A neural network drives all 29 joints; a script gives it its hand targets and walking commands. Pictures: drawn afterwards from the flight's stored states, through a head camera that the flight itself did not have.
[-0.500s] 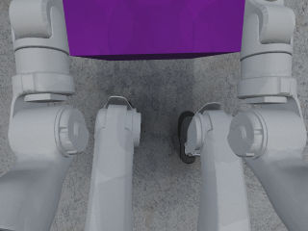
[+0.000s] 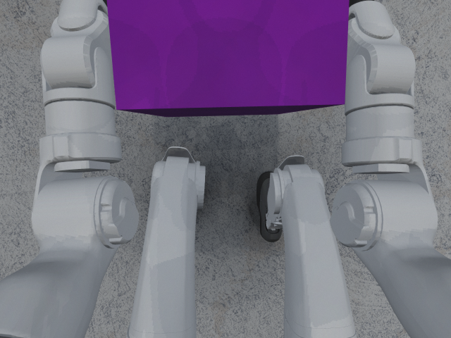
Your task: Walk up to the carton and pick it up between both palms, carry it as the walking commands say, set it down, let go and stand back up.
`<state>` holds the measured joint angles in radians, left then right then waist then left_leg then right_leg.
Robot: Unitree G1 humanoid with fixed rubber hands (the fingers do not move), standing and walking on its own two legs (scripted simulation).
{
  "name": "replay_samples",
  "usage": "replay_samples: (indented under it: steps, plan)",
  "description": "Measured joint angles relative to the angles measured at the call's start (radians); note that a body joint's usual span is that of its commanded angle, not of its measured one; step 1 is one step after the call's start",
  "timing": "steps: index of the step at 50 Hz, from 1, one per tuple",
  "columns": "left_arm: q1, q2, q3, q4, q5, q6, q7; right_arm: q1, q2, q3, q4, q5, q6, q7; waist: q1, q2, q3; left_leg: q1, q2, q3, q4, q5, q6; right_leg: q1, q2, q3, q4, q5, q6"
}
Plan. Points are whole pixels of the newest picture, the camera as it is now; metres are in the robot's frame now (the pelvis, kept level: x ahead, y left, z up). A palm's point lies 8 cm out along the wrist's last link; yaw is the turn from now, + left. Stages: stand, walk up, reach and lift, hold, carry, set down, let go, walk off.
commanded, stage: reach and lift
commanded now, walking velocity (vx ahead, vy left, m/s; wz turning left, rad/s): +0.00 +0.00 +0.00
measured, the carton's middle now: (223, 35) +0.52 +0.05 -0.14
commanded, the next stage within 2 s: none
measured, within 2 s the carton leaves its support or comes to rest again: neither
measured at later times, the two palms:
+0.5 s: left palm out of the picture +0.51 +0.21 -0.01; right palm out of the picture +0.52 -0.11 -0.01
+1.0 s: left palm out of the picture +0.48 +0.20 +0.06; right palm out of the picture +0.50 -0.12 +0.06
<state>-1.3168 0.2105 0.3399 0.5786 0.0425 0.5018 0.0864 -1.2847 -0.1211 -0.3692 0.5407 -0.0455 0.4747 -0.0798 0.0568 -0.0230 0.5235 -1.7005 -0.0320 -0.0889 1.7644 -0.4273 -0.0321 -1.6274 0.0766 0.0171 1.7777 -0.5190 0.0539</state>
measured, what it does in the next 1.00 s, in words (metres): rises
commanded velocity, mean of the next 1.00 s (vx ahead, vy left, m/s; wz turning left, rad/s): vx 0.00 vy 0.00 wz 0.00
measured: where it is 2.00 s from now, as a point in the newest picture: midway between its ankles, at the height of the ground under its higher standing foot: (226, 212)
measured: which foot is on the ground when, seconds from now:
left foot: down 0.00-1.00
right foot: down 0.00-1.00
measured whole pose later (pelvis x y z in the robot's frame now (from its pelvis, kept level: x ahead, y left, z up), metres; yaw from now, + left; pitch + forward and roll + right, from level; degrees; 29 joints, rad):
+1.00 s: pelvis +0.01 +0.00 +0.12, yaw +1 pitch +11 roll -2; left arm -1.06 0.13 0.30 0.47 0.05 0.50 0.09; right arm -1.02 -0.05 -0.33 0.47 -0.07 0.45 -0.06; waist 0.04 -0.02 0.52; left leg -1.18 -0.03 -0.09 1.36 -0.36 -0.03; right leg -1.12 0.07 0.04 1.37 -0.44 0.03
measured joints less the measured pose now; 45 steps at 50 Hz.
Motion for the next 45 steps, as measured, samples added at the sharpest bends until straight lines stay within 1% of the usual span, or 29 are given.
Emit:
replay_samples:
  steps: [3,6,9,12,19,22,29,34,38,42,45]
  plan:
    - [0.027,-0.004,-0.015,-0.042,-0.005,0.002,0.002,0.031,0.002,0.019,-0.039,0.011,-0.003,-0.005,0.001,-0.004,0.001,0.024,0.003,0.001,-0.019,0.003,-0.001,0.022,0.002,0.002,-0.019,0.005,-0.001]
    - [0.04,-0.01,-0.013,-0.064,-0.007,0.007,0.005,0.044,0.007,0.017,-0.053,0.021,-0.004,-0.009,0.004,-0.003,0.001,0.052,0.004,0.001,-0.035,0.005,-0.002,0.048,0.002,0.003,-0.035,0.009,-0.003]
    - [0.038,-0.013,-0.006,-0.045,-0.004,0.009,0.004,0.043,0.012,0.006,-0.04,0.015,-0.001,-0.007,0.009,0.0,0.0,0.081,0.004,0.002,-0.053,0.009,-0.003,0.075,0.001,0.004,-0.05,0.012,-0.005]
    - [0.037,-0.011,0.0,-0.016,0.001,0.011,0.0,0.039,0.016,-0.002,-0.01,-0.002,0.001,-0.001,0.006,0.004,-0.001,0.108,0.0,0.0,-0.075,0.015,-0.005,0.102,0.0,0.004,-0.07,0.016,-0.006]
    - [0.08,-0.019,-0.013,-0.046,-0.002,0.01,-0.003,0.081,0.024,0.015,-0.038,-0.001,0.0,-0.002,0.007,0.002,0.0,0.169,0.001,-0.003,-0.13,0.027,-0.006,0.162,-0.001,0.003,-0.126,0.031,-0.011]
    - [0.093,-0.021,-0.012,-0.058,-0.006,0.011,-0.003,0.09,0.03,0.015,-0.051,-0.002,0.004,-0.004,0.003,0.001,0.0,0.196,0.0,-0.005,-0.153,0.033,-0.006,0.19,-0.003,0.002,-0.15,0.036,-0.011]
    - [0.099,-0.026,-0.018,-0.027,0.004,0.014,-0.004,0.11,0.031,0.012,-0.03,-0.012,0.006,0.003,-0.003,0.003,-0.001,0.267,0.001,-0.006,-0.213,0.043,-0.003,0.262,-0.003,0.004,-0.214,0.05,-0.012]
    - [0.142,-0.038,-0.035,-0.069,0.007,0.018,-0.001,0.163,0.04,0.024,-0.062,-0.007,-0.008,0.007,-0.003,0.009,-0.001,0.324,0.003,-0.003,-0.258,0.047,-0.001,0.319,-0.004,0.008,-0.262,0.057,-0.012]
    - [0.169,-0.053,-0.031,-0.069,0.006,0.009,-0.002,0.194,0.046,0.026,-0.079,-0.011,-0.002,0.009,-0.004,0.009,-0.001,0.373,0.002,0.002,-0.294,0.051,0.002,0.366,-0.008,0.014,-0.295,0.06,-0.011]
    - [0.202,-0.066,-0.022,-0.07,0.009,-0.003,-0.002,0.211,0.049,0.032,-0.068,-0.015,-0.006,0.013,-0.007,0.006,-0.002,0.423,0.003,0.006,-0.333,0.056,0.004,0.413,-0.009,0.019,-0.332,0.066,-0.012]
    - [0.236,-0.069,-0.033,-0.095,0.008,-0.003,0.001,0.232,0.053,0.044,-0.079,-0.017,-0.008,0.016,-0.01,0.005,-0.002,0.458,0.004,0.005,-0.361,0.06,0.003,0.449,-0.01,0.019,-0.361,0.071,-0.015]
